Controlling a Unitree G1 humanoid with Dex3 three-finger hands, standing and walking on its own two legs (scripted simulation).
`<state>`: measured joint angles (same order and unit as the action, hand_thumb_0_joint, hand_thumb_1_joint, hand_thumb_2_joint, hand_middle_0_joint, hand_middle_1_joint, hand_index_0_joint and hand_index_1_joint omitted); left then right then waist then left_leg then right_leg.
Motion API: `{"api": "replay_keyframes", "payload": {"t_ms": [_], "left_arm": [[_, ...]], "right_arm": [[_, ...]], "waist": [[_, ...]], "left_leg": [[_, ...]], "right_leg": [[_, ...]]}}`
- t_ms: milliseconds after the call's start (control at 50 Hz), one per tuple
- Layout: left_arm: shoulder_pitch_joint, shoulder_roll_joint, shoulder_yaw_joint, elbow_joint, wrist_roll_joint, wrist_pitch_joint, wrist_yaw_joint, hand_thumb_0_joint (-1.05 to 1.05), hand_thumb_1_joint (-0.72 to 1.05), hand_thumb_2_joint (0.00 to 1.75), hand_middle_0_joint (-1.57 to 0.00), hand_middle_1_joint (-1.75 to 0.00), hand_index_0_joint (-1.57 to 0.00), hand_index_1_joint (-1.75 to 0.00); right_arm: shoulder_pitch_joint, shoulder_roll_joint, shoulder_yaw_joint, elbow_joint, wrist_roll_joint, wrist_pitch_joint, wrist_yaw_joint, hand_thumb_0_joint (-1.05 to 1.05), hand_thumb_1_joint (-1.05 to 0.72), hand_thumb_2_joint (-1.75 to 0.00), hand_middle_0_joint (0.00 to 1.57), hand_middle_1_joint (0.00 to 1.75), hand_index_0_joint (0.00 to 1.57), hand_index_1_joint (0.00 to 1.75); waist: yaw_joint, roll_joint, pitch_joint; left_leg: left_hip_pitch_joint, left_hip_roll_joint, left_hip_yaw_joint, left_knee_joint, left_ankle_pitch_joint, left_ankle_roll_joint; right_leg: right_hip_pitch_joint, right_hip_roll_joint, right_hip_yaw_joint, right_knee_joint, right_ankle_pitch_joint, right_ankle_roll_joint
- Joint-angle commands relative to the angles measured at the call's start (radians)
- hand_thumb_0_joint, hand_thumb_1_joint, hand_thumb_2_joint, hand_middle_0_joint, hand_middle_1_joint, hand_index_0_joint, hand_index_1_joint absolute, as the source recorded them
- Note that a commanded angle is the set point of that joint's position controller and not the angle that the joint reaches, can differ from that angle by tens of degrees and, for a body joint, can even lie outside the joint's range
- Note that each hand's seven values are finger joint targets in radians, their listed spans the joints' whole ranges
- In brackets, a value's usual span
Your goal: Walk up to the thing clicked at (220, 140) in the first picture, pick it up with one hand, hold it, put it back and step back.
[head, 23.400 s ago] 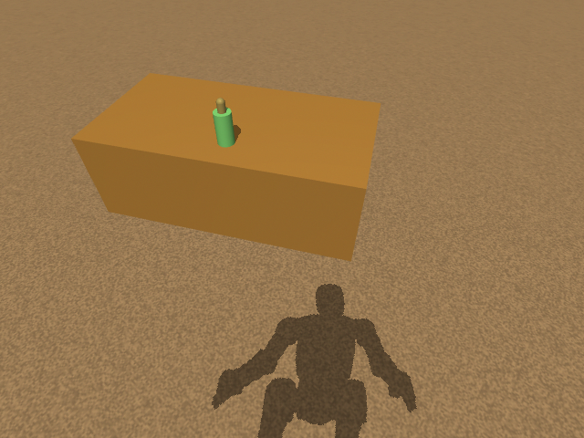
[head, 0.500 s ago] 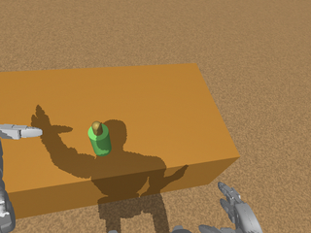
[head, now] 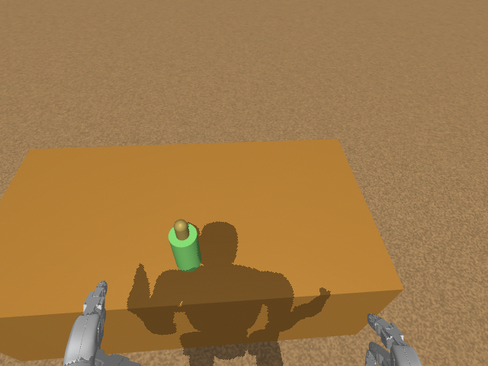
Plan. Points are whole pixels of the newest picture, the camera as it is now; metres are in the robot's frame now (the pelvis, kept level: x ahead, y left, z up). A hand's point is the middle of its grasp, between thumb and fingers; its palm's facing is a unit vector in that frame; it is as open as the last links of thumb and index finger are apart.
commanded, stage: home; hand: left
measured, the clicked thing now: (184, 243) +0.48 +0.16 -0.21
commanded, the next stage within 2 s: none
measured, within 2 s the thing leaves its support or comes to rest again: neither
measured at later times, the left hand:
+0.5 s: hand out of the picture +0.15 +0.17 -0.06, palm faces +0.11 -0.96 -0.27, open 17.2 cm
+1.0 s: hand out of the picture +0.15 +0.17 -0.06, palm faces +0.12 -0.95 -0.27, open 17.3 cm
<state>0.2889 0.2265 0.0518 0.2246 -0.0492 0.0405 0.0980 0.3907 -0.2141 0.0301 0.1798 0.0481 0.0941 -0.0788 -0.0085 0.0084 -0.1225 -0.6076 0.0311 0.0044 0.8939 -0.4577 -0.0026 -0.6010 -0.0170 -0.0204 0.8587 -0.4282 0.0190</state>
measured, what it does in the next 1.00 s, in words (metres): stands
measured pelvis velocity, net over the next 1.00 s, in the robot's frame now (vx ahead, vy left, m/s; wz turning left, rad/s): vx -0.02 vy -0.01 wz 0.02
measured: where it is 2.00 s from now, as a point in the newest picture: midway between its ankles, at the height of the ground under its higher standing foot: outside the picture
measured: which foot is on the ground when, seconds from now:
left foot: down 0.00-1.00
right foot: down 0.00-1.00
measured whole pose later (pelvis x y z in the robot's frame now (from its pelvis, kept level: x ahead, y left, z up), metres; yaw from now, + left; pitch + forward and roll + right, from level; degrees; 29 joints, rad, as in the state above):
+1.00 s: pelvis -0.02 -0.01 +0.00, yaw +1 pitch +6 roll -2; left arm 0.45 0.20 -0.02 0.04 -0.01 0.20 0.13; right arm 0.28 -0.21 0.03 0.53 0.02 -0.11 -0.15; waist -0.02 0.03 -0.09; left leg -0.59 0.04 -0.03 0.92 -0.45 -0.02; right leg -0.57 -0.01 -0.05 0.88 -0.42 0.00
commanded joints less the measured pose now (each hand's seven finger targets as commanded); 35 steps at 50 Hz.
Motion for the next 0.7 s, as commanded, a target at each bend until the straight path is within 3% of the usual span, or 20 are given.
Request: {"api": "replay_keyframes", "payload": {"t_ms": [0,80,120,160,240,260,340,380,400,420,460,480,540,560,600,680], "left_arm": [[0.115,0.054,-0.028,-0.247,0.007,-0.017,0.021,0.00,-0.51,0.08,-0.06,-0.07,-0.06,-0.07],[0.020,0.135,0.012,-0.369,0.022,-0.018,0.038,0.00,-0.51,0.09,-0.07,-0.07,-0.07,-0.07],[0.041,0.111,-0.006,-0.334,0.025,-0.014,0.041,0.00,-0.51,0.09,-0.07,-0.07,-0.07,-0.07],[0.054,0.135,0.023,-0.375,0.028,-0.012,0.051,0.00,-0.54,0.07,-0.06,-0.06,-0.06,-0.06],[0.080,0.114,-0.002,-0.364,0.031,0.007,0.056,0.00,-0.51,0.09,-0.07,-0.07,-0.07,-0.07],[0.131,0.076,-0.033,-0.309,0.033,0.017,0.054,0.00,-0.53,0.08,-0.07,-0.07,-0.07,-0.07],[0.177,0.058,-0.049,-0.278,0.037,0.044,0.055,0.00,-0.51,0.09,-0.07,-0.08,-0.07,-0.08],[0.113,0.093,-0.025,-0.351,0.037,0.043,0.059,0.00,-0.52,0.08,-0.07,-0.07,-0.07,-0.07],[0.168,0.069,-0.029,-0.246,0.039,0.054,0.056,0.00,-0.53,0.07,-0.06,-0.06,-0.06,-0.07],[0.141,0.089,-0.014,-0.308,0.040,0.053,0.058,0.00,-0.56,0.06,-0.06,-0.06,-0.06,-0.06],[0.158,0.083,-0.007,-0.272,0.038,0.060,0.056,0.00,-0.56,0.05,-0.05,-0.06,-0.05,-0.06],[0.095,0.115,0.005,-0.353,0.039,0.055,0.057,0.00,-0.54,0.06,-0.05,-0.06,-0.06,-0.06],[0.116,0.108,0.001,-0.350,0.039,0.063,0.057,0.00,-0.55,0.06,-0.05,-0.06,-0.06,-0.06],[0.159,0.057,-0.025,-0.268,0.041,0.075,0.053,0.00,-0.54,0.07,-0.05,-0.06,-0.06,-0.06],[0.106,0.091,-0.006,-0.363,0.040,0.071,0.056,0.00,-0.54,0.07,-0.05,-0.06,-0.06,-0.06],[0.122,0.078,-0.026,-0.351,0.044,0.086,0.055,0.00,-0.54,0.06,-0.05,-0.06,-0.05,-0.06]], "right_arm": [[-0.063,-0.114,-0.053,0.012,0.003,-0.057,-0.039,0.00,-0.87,-0.89,0.20,0.30,0.20,0.30],[-0.106,-0.118,-0.059,0.066,-0.002,-0.078,-0.061,0.00,-0.88,-0.89,0.20,0.30,0.20,0.30],[-0.131,-0.112,-0.055,0.088,-0.010,-0.093,-0.069,0.00,-0.88,-0.90,0.20,0.30,0.20,0.30],[-0.141,-0.106,-0.055,0.101,-0.015,-0.107,-0.076,0.00,-0.87,-0.89,0.20,0.30,0.20,0.30],[-0.156,-0.107,-0.052,0.129,-0.022,-0.136,-0.085,0.00,-0.87,-0.89,0.20,0.30,0.20,0.30],[-0.158,-0.103,-0.049,0.134,-0.025,-0.143,-0.085,0.00,-0.88,-0.89,0.20,0.30,0.20,0.30],[-0.173,-0.112,-0.055,0.145,-0.025,-0.168,-0.082,0.00,-0.89,-0.90,0.20,0.30,0.20,0.30],[-0.175,-0.114,-0.058,0.152,-0.022,-0.180,-0.082,0.00,-0.88,-0.89,0.20,0.30,0.20,0.30],[-0.183,-0.109,-0.053,0.159,-0.023,-0.183,-0.081,0.00,-0.88,-0.89,0.20,0.30,0.20,0.30],[-0.180,-0.111,-0.056,0.157,-0.023,-0.190,-0.080,0.00,-0.89,-0.90,0.20,0.30,0.20,0.30],[-0.191,-0.110,-0.054,0.154,-0.023,-0.197,-0.077,0.00,-0.89,-0.90,0.20,0.30,0.20,0.30],[-0.187,-0.113,-0.058,0.155,-0.021,-0.200,-0.078,0.00,-0.89,-0.90,0.20,0.30,0.20,0.30],[-0.186,-0.106,-0.052,0.166,-0.024,-0.213,-0.080,0.00,-0.89,-0.90,0.20,0.30,0.20,0.30],[-0.182,-0.106,-0.052,0.171,-0.026,-0.221,-0.079,0.00,-0.90,-0.90,0.20,0.30,0.20,0.30],[-0.176,-0.108,-0.057,0.172,-0.026,-0.226,-0.080,0.00,-0.90,-0.90,0.20,0.30,0.20,0.30],[-0.172,-0.110,-0.055,0.187,-0.029,-0.240,-0.083,0.00,-0.90,-0.90,0.20,0.30,0.20,0.30]], "waist": [[-0.023,-0.051,-0.070],[-0.026,-0.003,-0.067],[-0.040,-0.011,-0.027],[-0.017,0.032,-0.073],[-0.018,0.027,-0.092],[-0.019,0.016,-0.089],[-0.011,-0.012,-0.070],[-0.007,-0.002,-0.053],[-0.009,-0.045,-0.008],[-0.005,-0.026,-0.029],[0.003,-0.023,-0.015],[-0.004,-0.010,-0.026],[-0.002,0.021,-0.029],[-0.017,0.001,-0.017],[-0.010,0.041,-0.070],[-0.015,0.022,-0.061]], "left_leg": [[0.099,-0.022,0.016,-0.117,0.282,0.015],[0.100,-0.024,0.016,-0.120,0.231,0.019],[0.088,-0.021,0.010,-0.126,0.179,0.021],[0.094,-0.026,0.014,-0.120,0.179,0.018],[0.107,-0.029,0.013,-0.118,0.165,0.018],[0.106,-0.030,0.009,-0.118,0.171,0.017],[0.090,-0.026,0.003,-0.120,0.184,0.015],[0.082,-0.027,0.003,-0.128,0.151,0.014],[0.062,-0.024,-0.003,-0.135,0.129,0.017],[0.067,-0.022,-0.005,-0.140,0.120,0.017],[0.051,-0.021,-0.008,-0.143,0.113,0.015],[0.066,-0.024,-0.001,-0.142,0.112,0.017],[0.076,-0.028,0.008,-0.137,0.120,0.015],[0.075,-0.024,0.005,-0.135,0.117,0.015],[0.095,-0.026,0.006,-0.130,0.146,0.012],[0.098,-0.022,-0.004,-0.128,0.165,0.010]], "right_leg": [[0.101,0.029,-0.033,-0.129,0.289,-0.017],[0.076,0.022,-0.026,-0.125,0.239,-0.018],[0.053,0.026,-0.027,-0.132,0.182,-0.018],[0.081,0.020,-0.023,-0.130,0.180,-0.022],[0.105,0.016,-0.020,-0.139,0.167,-0.020],[0.106,0.019,-0.025,-0.136,0.171,-0.019],[0.107,0.022,-0.037,-0.137,0.175,-0.020],[0.090,0.022,-0.037,-0.146,0.139,-0.020],[0.076,0.025,-0.043,-0.151,0.116,-0.017],[0.081,0.027,-0.043,-0.148,0.106,-0.021],[0.084,0.026,-0.043,-0.152,0.095,-0.022],[0.081,0.024,-0.036,-0.153,0.098,-0.020],[0.085,0.021,-0.030,-0.156,0.106,-0.020],[0.078,0.025,-0.031,-0.151,0.106,-0.020],[0.095,0.023,-0.030,-0.141,0.137,-0.024],[0.092,0.028,-0.037,-0.134,0.147,-0.025]]}}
